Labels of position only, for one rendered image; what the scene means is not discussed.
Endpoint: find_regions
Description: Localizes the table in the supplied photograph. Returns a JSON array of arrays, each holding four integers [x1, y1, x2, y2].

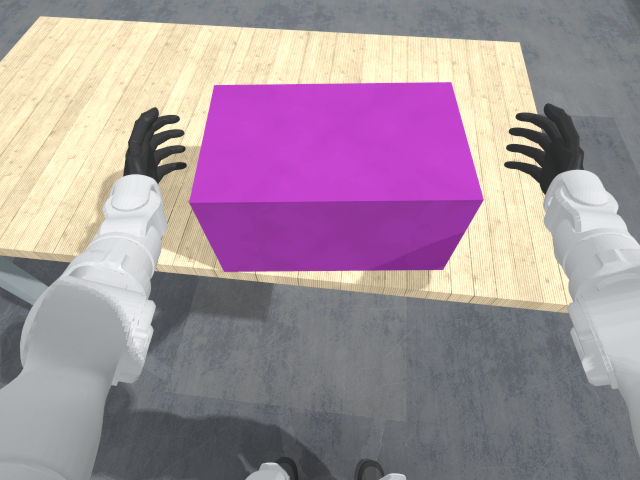
[[0, 16, 573, 313]]

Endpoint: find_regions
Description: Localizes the robot right upper arm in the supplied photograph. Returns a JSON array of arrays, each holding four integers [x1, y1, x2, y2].
[[567, 282, 640, 457]]

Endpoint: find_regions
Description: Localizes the robot left hand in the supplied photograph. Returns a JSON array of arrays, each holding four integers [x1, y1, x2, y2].
[[123, 107, 187, 184]]

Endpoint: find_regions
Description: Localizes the robot right hand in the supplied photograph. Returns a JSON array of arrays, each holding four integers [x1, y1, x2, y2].
[[504, 103, 584, 195]]

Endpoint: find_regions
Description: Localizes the left robot shin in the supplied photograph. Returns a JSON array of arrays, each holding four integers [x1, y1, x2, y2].
[[259, 463, 288, 476]]

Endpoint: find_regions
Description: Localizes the left robot forearm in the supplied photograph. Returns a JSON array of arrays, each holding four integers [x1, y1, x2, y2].
[[20, 174, 168, 368]]

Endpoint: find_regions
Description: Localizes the robot left upper arm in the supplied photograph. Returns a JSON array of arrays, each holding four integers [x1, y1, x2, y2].
[[0, 275, 156, 480]]

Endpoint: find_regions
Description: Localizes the carton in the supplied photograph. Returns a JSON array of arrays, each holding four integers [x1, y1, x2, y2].
[[189, 82, 484, 272]]

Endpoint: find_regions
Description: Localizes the robot left foot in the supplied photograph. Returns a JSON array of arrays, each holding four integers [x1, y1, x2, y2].
[[275, 457, 298, 480]]

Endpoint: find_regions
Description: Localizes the right robot forearm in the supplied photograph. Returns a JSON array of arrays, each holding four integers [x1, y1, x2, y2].
[[543, 170, 640, 302]]

